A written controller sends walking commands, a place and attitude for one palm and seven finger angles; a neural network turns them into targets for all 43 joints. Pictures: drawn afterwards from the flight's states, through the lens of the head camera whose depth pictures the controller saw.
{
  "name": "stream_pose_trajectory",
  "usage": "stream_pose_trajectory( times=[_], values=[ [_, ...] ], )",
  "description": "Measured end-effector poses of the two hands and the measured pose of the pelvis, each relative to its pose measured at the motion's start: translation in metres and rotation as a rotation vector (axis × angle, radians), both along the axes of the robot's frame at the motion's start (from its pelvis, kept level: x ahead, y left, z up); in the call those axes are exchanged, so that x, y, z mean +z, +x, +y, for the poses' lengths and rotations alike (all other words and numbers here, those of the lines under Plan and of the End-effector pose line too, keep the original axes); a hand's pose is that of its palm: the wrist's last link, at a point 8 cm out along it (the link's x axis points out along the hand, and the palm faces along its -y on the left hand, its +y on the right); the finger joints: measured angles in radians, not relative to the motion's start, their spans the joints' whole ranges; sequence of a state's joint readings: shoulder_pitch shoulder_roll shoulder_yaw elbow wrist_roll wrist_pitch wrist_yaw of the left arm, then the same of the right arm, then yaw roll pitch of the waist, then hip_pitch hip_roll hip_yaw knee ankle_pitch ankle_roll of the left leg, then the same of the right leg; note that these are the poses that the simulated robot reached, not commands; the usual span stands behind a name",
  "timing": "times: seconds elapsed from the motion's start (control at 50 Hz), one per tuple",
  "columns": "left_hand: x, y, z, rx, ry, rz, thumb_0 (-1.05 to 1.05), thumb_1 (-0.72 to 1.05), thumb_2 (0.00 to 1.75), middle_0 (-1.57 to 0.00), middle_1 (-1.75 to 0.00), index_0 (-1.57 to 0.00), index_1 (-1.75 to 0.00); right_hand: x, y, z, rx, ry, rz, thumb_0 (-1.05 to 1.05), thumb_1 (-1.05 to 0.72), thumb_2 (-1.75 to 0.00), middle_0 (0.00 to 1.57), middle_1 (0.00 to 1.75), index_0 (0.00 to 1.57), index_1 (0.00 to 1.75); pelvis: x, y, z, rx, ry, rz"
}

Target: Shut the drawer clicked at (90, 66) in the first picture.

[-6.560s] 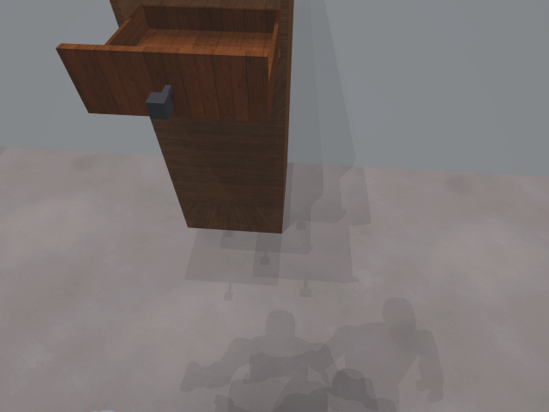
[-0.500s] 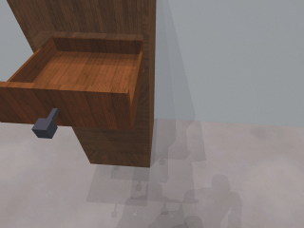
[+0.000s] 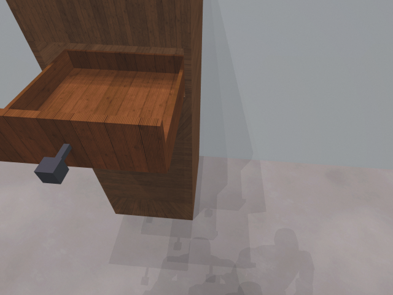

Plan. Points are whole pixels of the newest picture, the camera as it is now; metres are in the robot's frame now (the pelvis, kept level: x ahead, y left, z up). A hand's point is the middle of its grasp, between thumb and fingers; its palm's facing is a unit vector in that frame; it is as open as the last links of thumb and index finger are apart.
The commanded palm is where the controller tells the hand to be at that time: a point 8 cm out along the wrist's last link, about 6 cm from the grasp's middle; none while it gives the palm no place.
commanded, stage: shuffle to correct the standing spot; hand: left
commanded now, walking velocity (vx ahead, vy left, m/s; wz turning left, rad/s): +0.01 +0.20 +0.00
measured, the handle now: (57, 162) +0.31 +0.29 +0.13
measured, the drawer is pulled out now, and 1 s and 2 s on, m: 0.29 0.29 0.29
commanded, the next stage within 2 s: come to a stop and stand still in 0.30 s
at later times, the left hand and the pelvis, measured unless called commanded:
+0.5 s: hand out of the picture +0.02 +0.26 -0.17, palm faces +0.05 -0.96 -0.26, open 7.4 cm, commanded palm none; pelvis -0.01 +0.06 -0.01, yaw +0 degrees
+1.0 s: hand out of the picture +0.00 +0.21 -0.17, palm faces +0.04 -0.97 -0.22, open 7.3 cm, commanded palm none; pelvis +0.01 +0.04 -0.01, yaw +1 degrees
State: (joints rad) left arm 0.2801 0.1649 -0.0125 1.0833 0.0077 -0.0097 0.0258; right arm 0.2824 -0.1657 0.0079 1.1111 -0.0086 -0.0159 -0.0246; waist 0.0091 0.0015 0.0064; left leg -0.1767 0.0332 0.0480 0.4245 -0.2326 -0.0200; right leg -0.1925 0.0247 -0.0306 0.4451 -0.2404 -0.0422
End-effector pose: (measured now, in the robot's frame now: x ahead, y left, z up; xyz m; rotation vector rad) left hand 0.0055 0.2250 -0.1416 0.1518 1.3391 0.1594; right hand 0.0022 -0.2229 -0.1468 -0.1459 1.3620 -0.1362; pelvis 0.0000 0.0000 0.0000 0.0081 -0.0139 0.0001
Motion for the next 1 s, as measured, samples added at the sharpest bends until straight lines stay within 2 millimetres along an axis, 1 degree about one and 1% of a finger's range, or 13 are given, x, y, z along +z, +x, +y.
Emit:
stream_pose_trajectory(
  times=[0.1, 0.2, 0.32, 0.4, 0.46, 0.52, 0.62, 0.7, 0.78, 0.82, 0.88, 1.0],
  values=[
    [0.000, -0.001, 0.007, 0.023, 0.009, -0.006, 0.01, 0.91, 0.90, -0.20, -0.30, -0.21, -0.30, -0.003, -0.001, 0.003, 0.004, 0.001, 0.017, 0.01, -0.91, -0.90, 0.19, 0.30, 0.20, 0.30, -0.003, 0.000, 0.006, 0.009, -0.002, 0.004],
    [-0.005, -0.005, 0.026, 0.055, 0.016, -0.009, 0.01, 0.90, 0.90, -0.20, -0.30, -0.21, -0.30, -0.002, 0.002, 0.011, 0.013, -0.021, 0.022, 0.01, -0.91, -0.90, 0.19, 0.30, 0.20, 0.30, -0.006, -0.001, 0.021, 0.026, -0.005, 0.005],
    [-0.012, -0.008, 0.059, 0.066, 0.024, 0.019, 0.01, 0.90, 0.90, -0.20, -0.30, -0.21, -0.30, 0.003, 0.008, 0.031, 0.017, -0.047, -0.010, 0.01, -0.91, -0.90, 0.19, 0.30, 0.20, 0.30, -0.009, -0.005, 0.045, 0.014, 0.007, 0.014],
    [-0.005, -0.002, 0.074, 0.045, 0.047, 0.024, 0.01, 0.91, 0.90, -0.20, -0.30, -0.20, -0.30, 0.003, 0.009, 0.046, 0.010, -0.032, -0.027, 0.01, -0.91, -0.90, 0.19, 0.30, 0.20, 0.30, -0.007, -0.009, 0.055, 0.005, 0.003, 0.024],
    [0.001, 0.006, 0.079, 0.032, 0.059, 0.005, 0.01, 0.91, 0.90, -0.20, -0.30, -0.20, -0.30, -0.001, 0.009, 0.057, 0.012, -0.007, -0.033, 0.01, -0.91, -0.90, 0.20, 0.30, 0.20, 0.30, -0.005, -0.011, 0.059, 0.003, 0.004, 0.031],
    [0.004, 0.013, 0.076, 0.019, 0.060, -0.019, 0.01, 0.91, 0.90, -0.20, -0.30, -0.20, -0.30, -0.005, 0.007, 0.061, 0.008, 0.001, -0.040, 0.01, -0.93, -0.90, 0.20, 0.30, 0.20, 0.30, -0.005, -0.013, 0.060, 0.007, 0.015, 0.034],
    [0.003, 0.021, 0.059, 0.006, 0.051, -0.064, 0.01, 0.92, 0.90, -0.20, -0.30, -0.20, -0.30, -0.015, -0.003, 0.059, -0.004, 0.028, -0.032, 0.01, -0.93, -0.90, 0.20, 0.30, 0.20, 0.30, -0.009, -0.013, 0.054, 0.005, 0.039, 0.027],
    [0.005, 0.015, 0.051, 0.008, 0.040, -0.071, 0.01, 0.94, 0.90, -0.20, -0.30, -0.20, -0.30, -0.013, -0.010, 0.056, -0.011, 0.041, -0.005, 0.01, -0.93, -0.90, 0.20, 0.30, 0.20, 0.30, -0.006, -0.006, 0.047, 0.015, 0.011, 0.009],
    [-0.003, 0.005, 0.042, -0.010, 0.014, -0.030, 0.01, 0.94, 0.90, -0.20, -0.30, -0.20, -0.30, -0.007, -0.013, 0.053, -0.010, 0.036, 0.009, 0.01, -0.92, -0.90, 0.20, 0.30, 0.20, 0.30, -0.006, 0.000, 0.041, 0.018, 0.008, 0.013],
    [-0.006, 0.000, 0.039, -0.011, 0.009, -0.004, 0.01, 0.93, 0.90, -0.20, -0.30, -0.20, -0.30, -0.007, -0.012, 0.049, -0.011, 0.023, 0.002, 0.01, -0.92, -0.90, 0.20, 0.30, 0.20, 0.30, -0.008, 0.001, 0.040, 0.022, 0.004, 0.024],
    [-0.005, -0.006, 0.035, -0.002, 0.008, 0.018, 0.01, 0.92, 0.90, -0.20, -0.30, -0.21, -0.30, -0.010, -0.007, 0.045, -0.011, 0.017, 0.002, 0.01, -0.92, -0.90, 0.20, 0.30, 0.20, 0.30, -0.009, 0.005, 0.040, 0.022, -0.004, 0.030],
    [-0.001, -0.009, 0.034, 0.022, 0.024, 0.021, 0.01, 0.91, 0.90, -0.20, -0.30, -0.21, -0.30, -0.013, 0.016, 0.041, 0.000, 0.016, -0.035, 0.01, -0.91, -0.90, 0.19, 0.30, 0.20, 0.30, -0.008, 0.013, 0.039, 0.015, 0.000, 0.013]
  ],
)
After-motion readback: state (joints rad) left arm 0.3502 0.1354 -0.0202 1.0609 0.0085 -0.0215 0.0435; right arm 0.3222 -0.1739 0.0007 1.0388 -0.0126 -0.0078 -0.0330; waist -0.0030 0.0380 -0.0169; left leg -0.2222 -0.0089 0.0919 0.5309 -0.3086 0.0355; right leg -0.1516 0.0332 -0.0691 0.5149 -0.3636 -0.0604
